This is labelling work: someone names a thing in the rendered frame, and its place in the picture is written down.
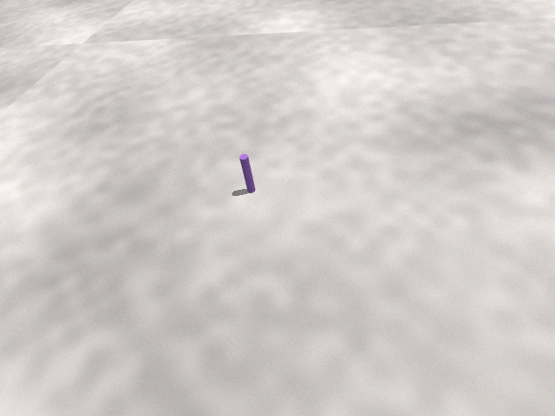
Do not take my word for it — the can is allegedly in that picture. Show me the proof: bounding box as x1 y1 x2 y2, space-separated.
239 154 255 193

